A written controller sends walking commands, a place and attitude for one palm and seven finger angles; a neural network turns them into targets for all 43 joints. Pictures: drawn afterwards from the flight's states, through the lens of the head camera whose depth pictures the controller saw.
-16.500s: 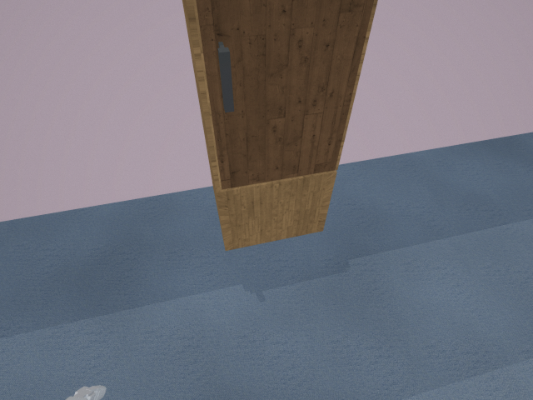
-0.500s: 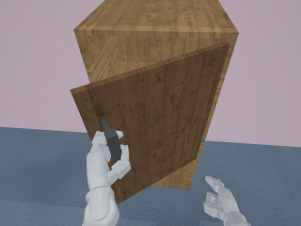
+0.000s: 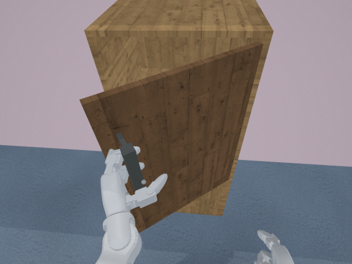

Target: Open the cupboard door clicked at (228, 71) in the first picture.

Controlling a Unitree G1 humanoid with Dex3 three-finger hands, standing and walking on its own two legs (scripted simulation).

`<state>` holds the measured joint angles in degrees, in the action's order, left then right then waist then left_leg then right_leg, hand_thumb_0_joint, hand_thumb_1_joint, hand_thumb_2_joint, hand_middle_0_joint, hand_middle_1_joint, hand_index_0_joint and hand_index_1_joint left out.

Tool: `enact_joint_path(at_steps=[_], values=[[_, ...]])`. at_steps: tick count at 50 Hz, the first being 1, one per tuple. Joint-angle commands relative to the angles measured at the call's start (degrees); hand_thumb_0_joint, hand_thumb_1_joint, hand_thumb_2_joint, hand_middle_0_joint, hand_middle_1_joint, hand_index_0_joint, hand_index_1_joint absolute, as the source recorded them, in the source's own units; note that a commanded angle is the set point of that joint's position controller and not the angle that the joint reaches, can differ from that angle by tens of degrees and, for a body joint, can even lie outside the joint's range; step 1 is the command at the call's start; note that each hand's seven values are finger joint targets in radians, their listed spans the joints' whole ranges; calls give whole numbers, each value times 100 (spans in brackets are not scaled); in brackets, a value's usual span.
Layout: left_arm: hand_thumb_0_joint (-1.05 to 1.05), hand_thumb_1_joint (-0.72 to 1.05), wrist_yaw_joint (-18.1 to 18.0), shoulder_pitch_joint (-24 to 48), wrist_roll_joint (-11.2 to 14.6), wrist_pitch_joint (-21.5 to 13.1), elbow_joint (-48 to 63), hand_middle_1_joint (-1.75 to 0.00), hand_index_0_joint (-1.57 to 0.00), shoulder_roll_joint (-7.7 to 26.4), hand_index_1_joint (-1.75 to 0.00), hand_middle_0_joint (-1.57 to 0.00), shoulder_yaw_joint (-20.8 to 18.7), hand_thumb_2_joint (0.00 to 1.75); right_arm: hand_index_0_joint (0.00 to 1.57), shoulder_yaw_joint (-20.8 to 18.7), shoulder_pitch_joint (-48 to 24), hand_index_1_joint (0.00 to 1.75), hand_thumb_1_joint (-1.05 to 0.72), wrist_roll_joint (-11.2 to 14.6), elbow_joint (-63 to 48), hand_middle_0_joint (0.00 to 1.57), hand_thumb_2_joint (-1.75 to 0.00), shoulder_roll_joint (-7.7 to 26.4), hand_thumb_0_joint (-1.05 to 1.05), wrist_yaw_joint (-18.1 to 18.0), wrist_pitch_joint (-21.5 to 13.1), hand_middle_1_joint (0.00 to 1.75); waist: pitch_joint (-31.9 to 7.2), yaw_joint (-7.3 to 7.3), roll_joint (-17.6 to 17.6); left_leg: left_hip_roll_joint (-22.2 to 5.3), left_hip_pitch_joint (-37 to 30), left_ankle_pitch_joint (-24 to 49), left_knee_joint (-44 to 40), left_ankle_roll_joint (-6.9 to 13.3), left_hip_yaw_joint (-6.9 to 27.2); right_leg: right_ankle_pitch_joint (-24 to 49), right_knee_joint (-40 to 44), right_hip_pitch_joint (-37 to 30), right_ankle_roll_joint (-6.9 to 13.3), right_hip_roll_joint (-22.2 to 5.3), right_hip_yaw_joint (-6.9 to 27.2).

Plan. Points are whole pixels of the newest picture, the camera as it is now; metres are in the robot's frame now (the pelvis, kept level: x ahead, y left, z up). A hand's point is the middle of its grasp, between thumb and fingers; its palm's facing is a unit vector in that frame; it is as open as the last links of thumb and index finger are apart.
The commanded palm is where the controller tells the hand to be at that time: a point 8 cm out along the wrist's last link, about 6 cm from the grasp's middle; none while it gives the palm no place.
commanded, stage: open thumb and fingers to let go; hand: left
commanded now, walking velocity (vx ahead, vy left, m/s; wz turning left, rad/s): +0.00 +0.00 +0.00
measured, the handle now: (130, 165) +0.31 +0.13 +0.09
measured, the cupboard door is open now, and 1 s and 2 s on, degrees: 37 38 38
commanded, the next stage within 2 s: slide the hand sideways off the handle in 0.44 s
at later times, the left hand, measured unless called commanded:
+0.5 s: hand (141, 181) +0.26 +0.09 +0.10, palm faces +0.27 -0.96 +0.00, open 15.4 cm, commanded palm +0.21 +0.12 +0.09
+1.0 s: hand (138, 199) +0.22 +0.09 +0.10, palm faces -0.09 -1.00 -0.01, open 16.2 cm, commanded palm +0.19 +0.15 +0.09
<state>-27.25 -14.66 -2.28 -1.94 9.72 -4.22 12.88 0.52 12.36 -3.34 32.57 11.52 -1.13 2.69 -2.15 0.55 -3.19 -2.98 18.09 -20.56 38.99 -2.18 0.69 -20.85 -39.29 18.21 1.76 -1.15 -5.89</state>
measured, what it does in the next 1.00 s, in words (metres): stands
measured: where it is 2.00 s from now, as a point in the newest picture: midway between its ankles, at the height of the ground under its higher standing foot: outside the picture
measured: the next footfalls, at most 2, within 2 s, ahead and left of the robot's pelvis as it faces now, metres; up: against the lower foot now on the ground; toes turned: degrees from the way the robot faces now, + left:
none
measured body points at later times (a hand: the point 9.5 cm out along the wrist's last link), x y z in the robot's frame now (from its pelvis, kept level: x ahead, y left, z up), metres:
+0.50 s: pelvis -0.01 +0.03 +0.00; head -0.02 +0.02 +0.45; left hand +0.24 +0.14 +0.10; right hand +0.19 -0.16 -0.08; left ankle +0.00 +0.15 -0.72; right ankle +0.00 -0.10 -0.72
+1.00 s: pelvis -0.02 +0.02 -0.01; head -0.02 +0.01 +0.44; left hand +0.22 +0.15 +0.10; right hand +0.16 -0.19 -0.08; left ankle +0.00 +0.15 -0.72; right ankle +0.00 -0.10 -0.72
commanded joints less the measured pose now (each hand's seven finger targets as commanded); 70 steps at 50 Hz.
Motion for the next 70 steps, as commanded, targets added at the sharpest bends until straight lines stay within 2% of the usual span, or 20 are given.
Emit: enact_joint_path(at_steps=[1,3,9,11,21,27,28,29,30,32,34,35,37,41,45,53,59,65,68,70], values=[[0,-50,-124,1105,-188,-406,1201,-120,-30,-293,-120,-30,109,30,20,-93,-1068,30,-90,21,-1056,20,-90,339,0,-22,-382,30,-608,83,805,355,-174,856,-289,339,-124,610,1131,-125,-62,-119,493],[0,-50,-143,1191,-175,-385,1126,-120,-30,-338,-120,-30,142,30,20,-86,-1066,30,-90,18,-1047,20,-90,343,0,-13,-405,30,-580,71,901,353,-158,864,-292,345,-115,624,1127,-109,-68,-102,466],[0,-50,-186,1614,-220,-274,957,-90,-25,-419,-90,-25,185,30,20,-69,-1082,30,-90,18,-989,20,-90,347,0,-17,-366,30,-675,54,782,325,-232,882,-396,330,-79,638,1018,-94,-29,-45,322],[0,-50,-210,1528,-292,-231,1070,-80,-23,-567,-80,-23,358,30,20,-76,-1071,30,-90,41,-1001,20,-90,325,0,36,-322,30,-826,90,387,279,-292,1101,-446,293,-58,960,757,-141,37,7,193],[0,-50,-438,1661,-262,113,1205,-30,-15,-823,-30,-15,553,30,20,-47,-1321,30,-90,99,-1023,20,-90,329,0,196,-119,30,-742,124,436,200,-148,1001,-477,226,79,809,531,2,91,92,18],[0,-50,-484,1663,-225,230,1224,-30,-15,-860,-30,-15,521,30,20,-41,-1391,30,-90,98,-1010,20,-90,308,0,207,-39,30,-853,151,505,217,-143,980,-433,223,52,772,578,-52,87,86,48],[0,-50,749,1605,-754,-19,1157,-30,-15,-272,-30,-15,1609,30,20,-39,-829,30,-90,113,-887,20,-90,526,0,235,-60,30,-434,-446,881,233,-315,1056,-362,342,67,1146,571,254,30,41,307],[0,-50,1417,1771,-492,-297,1486,-30,-15,211,-30,-15,1057,30,20,-78,-769,30,-90,183,-1099,20,-90,489,0,164,-108,30,-876,-239,737,255,-217,1111,-341,377,20,1412,457,34,39,29,288],[0,-50,1923,1673,-367,-458,1621,-30,-15,440,-30,-15,988,30,20,-53,-753,30,-90,215,-1189,20,-90,515,0,96,-150,30,-1047,-158,387,268,-271,1128,-337,373,-16,1500,344,-60,62,20,294],[0,-50,2740,1872,41,-611,1549,-30,-15,586,-30,-15,902,30,20,35,-727,30,-90,307,-1300,20,-90,498,0,-4,-335,30,-858,-250,334,316,-163,861,-305,394,27,1273,343,120,38,18,258],[0,-50,3004,1832,466,-609,1537,-30,-15,605,-30,-15,536,30,20,78,-783,30,-90,383,-1391,20,-90,487,0,-90,-519,30,-701,-194,387,315,-3,417,-361,360,77,659,441,270,10,51,230],[0,-50,2993,1785,630,-558,1532,-30,-15,440,-30,-15,522,30,20,104,-836,30,-90,426,-1422,20,-90,475,0,-99,-627,30,-563,-155,201,318,5,265,-404,337,104,435,459,343,19,65,190],[0,-50,2824,1462,813,-452,1414,-30,-15,440,-30,-15,229,30,20,103,-807,30,-90,433,-1412,20,-90,509,0,-115,-786,30,-529,-91,625,312,152,34,-462,305,154,131,535,356,-33,66,152],[0,-50,2471,1143,671,-375,1560,-30,-15,714,-30,-15,-117,30,20,77,-747,30,-90,398,-1418,20,-90,530,0,-75,-946,30,-671,35,606,306,170,142,-496,288,112,177,489,269,-36,53,168],[0,-50,2440,740,555,-398,1568,-30,-15,928,-30,-15,-309,30,20,57,-670,30,-90,376,-1430,20,-90,545,0,-46,-998,30,-572,85,594,305,227,270,-447,305,20,302,526,224,-33,54,243],[0,-50,2591,-91,647,-593,2196,-30,-15,1087,-30,-15,-522,30,20,30,-536,30,-90,376,-1599,20,-90,548,0,-14,-1113,30,-571,90,423,307,280,422,-311,315,-94,571,449,211,-60,74,281],[0,-50,2801,-499,770,-824,2435,-30,-15,1292,-30,-15,-720,30,20,-3,-339,30,-90,372,-1601,20,-90,602,0,-61,-1301,30,-570,1,634,341,457,477,-52,342,-86,680,391,320,-114,73,361],[0,-50,3159,-1168,956,-955,2600,-30,-15,1511,-30,-15,-993,30,20,-47,-219,30,-90,416,-1613,20,-90,648,0,-97,-1470,30,-708,55,363,363,537,775,122,337,-95,1134,180,272,-105,68,354],[0,-50,3297,-1524,1077,-1006,2654,-30,-15,1592,-30,-15,-1170,30,20,-80,-172,30,-90,431,-1636,20,-90,653,0,-110,-1515,30,-740,61,631,370,644,869,220,345,-90,1332,121,258,-139,71,367],[0,-50,3369,-1681,1106,-1043,2722,-30,-15,1635,-30,-15,-1218,30,20,-99,-168,30,-90,438,-1634,20,-90,654,0,-121,-1533,30,-746,74,478,375,680,909,264,339,-95,1364,58,262,-129,72,353]])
